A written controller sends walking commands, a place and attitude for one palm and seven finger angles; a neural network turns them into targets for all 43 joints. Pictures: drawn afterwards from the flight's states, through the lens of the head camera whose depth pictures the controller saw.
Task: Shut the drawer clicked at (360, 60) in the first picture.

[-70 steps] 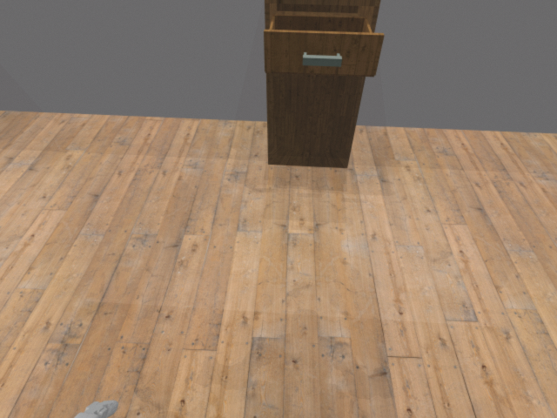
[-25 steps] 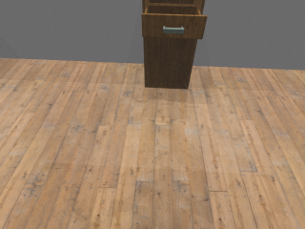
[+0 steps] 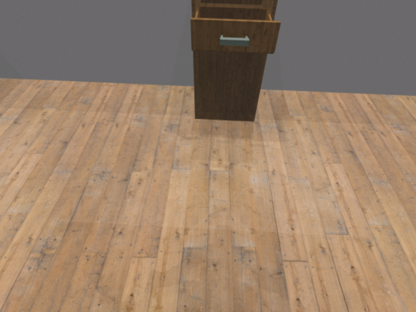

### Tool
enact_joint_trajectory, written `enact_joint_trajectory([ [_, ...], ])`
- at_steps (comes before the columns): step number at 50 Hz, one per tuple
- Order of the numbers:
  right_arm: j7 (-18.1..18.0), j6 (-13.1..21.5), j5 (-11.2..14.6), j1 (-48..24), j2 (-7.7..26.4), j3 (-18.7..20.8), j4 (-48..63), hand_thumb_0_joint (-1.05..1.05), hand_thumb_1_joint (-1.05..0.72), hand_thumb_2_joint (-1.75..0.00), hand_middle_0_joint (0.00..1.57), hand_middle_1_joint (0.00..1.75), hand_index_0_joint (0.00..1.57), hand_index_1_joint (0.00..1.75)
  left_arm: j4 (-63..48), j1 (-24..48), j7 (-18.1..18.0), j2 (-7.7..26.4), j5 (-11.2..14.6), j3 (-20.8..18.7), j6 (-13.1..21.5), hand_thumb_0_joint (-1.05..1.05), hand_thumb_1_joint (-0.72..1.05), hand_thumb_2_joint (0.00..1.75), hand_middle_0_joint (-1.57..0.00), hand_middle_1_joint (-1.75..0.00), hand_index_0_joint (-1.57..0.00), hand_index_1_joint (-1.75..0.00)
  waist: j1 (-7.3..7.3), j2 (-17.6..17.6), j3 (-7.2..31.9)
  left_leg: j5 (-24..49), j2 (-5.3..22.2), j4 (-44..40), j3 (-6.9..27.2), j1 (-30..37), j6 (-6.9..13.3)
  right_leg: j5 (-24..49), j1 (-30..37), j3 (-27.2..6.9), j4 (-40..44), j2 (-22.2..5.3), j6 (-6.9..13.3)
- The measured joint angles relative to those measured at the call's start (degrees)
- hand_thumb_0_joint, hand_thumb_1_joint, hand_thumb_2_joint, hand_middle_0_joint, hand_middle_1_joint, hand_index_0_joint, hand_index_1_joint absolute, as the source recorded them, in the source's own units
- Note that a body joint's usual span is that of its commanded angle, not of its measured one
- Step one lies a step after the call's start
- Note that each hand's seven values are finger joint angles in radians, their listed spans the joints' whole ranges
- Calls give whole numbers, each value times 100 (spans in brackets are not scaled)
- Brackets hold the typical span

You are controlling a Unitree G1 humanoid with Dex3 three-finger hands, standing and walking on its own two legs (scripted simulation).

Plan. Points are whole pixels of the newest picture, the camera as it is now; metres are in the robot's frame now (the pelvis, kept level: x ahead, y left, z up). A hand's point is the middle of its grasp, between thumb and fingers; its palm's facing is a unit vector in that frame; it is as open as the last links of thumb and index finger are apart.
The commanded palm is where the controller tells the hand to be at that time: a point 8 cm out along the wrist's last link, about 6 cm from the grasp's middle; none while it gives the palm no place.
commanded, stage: look at it before walking up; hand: left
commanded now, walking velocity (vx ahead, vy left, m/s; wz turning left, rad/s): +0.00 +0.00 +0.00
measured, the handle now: (234, 39) +1.24 -0.06 -0.02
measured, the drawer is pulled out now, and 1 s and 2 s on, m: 0.30 0.30 0.30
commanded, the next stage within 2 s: walk to a spot facing it in 0.04 s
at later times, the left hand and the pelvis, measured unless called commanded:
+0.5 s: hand out of the picture +0.08 +0.17 -0.18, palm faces -0.15 -0.96 -0.24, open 7.4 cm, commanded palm none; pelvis +0.05 -0.04 -0.02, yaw -11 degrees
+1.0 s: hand (167, 295) +0.20 +0.11 -0.19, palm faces -0.20 -0.97 -0.14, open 7.4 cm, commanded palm none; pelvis +0.25 -0.06 -0.02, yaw -18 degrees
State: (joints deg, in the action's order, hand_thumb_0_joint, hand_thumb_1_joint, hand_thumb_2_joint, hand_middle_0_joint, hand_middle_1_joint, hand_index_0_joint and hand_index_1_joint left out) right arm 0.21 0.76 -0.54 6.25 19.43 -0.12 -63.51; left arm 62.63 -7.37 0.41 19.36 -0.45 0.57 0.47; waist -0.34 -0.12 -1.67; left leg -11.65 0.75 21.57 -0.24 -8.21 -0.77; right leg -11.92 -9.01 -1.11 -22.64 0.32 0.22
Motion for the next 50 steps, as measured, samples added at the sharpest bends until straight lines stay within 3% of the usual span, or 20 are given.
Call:
enact_joint_trajectory([
  [11, -21, -32, -26, 31, -42, -11, -1, 1, -91, -89, 21, 30, 20, 30, -11, -72, -29, -32, -4, -27, -59, 1, 91, 89, -20, -30, -20, -30, 45, 6, 29, -28, 16, 21, -59, 12, -5, -10, -19, -57, -30, 15, -8],
  [16, 8, -99, -74, 326, -274, 39, 161, 1, -91, -89, 20, 30, 20, 30, -133, -529, 82, -221, -49, -99, -225, 1, 91, 89, -20, -29, -20, -30, 113, -4, 190, -404, 102, 374, -322, -57, 15, -767, -357, -237, -767, 88, 70],
  [20, 18, -1, -72, 598, -455, 129, 278, 1, -91, -89, 21, 30, 20, 30, -202, -903, 193, -435, -66, -188, -285, 1, 91, 89, -19, -29, -19, -30, 143, 16, 133, -599, 237, 400, -691, 134, -48, -1300, -941, 145, -2030, -36, 45],
  [23, 7, 29, -88, 795, -492, 178, 270, 1, -91, -89, 21, 30, 20, 30, -275, -1032, 257, -620, -68, -228, -230, 1, 91, 89, -19, -29, -19, -30, 117, 125, 12, -827, 407, 588, -877, 248, -200, -1219, -1023, 447, -1830, -166, 37],
  [25, 10, -12, -67, 929, -495, 202, 224, 1, -91, -89, 21, 30, 20, 30, -369, -1101, 255, -691, -91, -250, -60, 1, 91, 89, -20, -29, -20, -30, 135, 211, -52, -1316, 598, 1486, -858, -27, -178, -613, -932, 580, -1479, -114, 163],
  [27, 27, -119, -58, 975, -530, 209, 124, 1, -91, -89, 21, 30, 20, 30, -396, -1147, 154, -774, -62, -260, 100, 1, 91, 89, -20, -29, -20, -30, 178, 241, -92, -1627, 572, 2980, -524, -638, -81, -709, -890, 640, -1619, 0, 350],
  [29, 54, -151, -62, 947, -589, 217, 68, 1, -91, -89, 20, 30, 20, 29, -398, -1272, 78, -853, -40, -263, 178, 1, 91, 89, -20, -29, -20, -30, 234, 187, -83, -1317, 493, 3955, -376, -1188, -22, -783, -649, 605, -1335, 97, 440],
  [32, 80, -96, -95, 778, -663, 249, 171, 1, -91, -89, 20, 30, 20, 29, -300, -1499, 27, -986, -49, -225, 223, 1, 91, 89, -20, -29, -20, -30, 238, 87, -46, -680, 485, 4394, -369, -1849, -55, -557, -251, 438, -663, 209, 458],
  [37, 98, -7, -96, 450, -756, 307, 481, 1, -91, -89, 20, 30, 20, 29, -80, -1775, 12, -1221, -56, -151, 312, 1, 91, 89, -20, -29, -20, -30, 140, 84, 5, 47, 580, 4164, -305, -2616, -177, -353, 304, 180, 169, 345, 472],
  [41, 114, -2, -87, 263, -839, 308, 572, 1, -91, -89, 20, 30, 20, 29, 21, -1868, -48, -1318, -65, -140, 386, 1, 91, 89, -20, -30, -20, -30, 173, 137, 8, 259, 622, 3701, -304, -2863, -198, -460, 706, 54, 468, 412, 432],
  [47, 166, 2, -55, -18, -1026, 241, 611, 1, -91, -90, 20, 30, 20, 29, 112, -1963, -150, -1296, -88, -152, 410, 1, 91, 89, -20, -30, -20, -30, 348, 99, -36, 199, 492, 2426, -518, -2577, -50, -877, 1317, -117, 644, 398, 299],
  [50, 152, 137, -54, -114, -1144, 187, 695, 1, -91, -90, 20, 30, 20, 29, 194, -2026, -155, -1225, -77, -187, 383, 1, 91, 89, -20, -29, -20, -30, 333, -27, -78, 143, 255, 1579, -667, -2034, 138, -1349, 1435, -206, 215, 303, 191],
])
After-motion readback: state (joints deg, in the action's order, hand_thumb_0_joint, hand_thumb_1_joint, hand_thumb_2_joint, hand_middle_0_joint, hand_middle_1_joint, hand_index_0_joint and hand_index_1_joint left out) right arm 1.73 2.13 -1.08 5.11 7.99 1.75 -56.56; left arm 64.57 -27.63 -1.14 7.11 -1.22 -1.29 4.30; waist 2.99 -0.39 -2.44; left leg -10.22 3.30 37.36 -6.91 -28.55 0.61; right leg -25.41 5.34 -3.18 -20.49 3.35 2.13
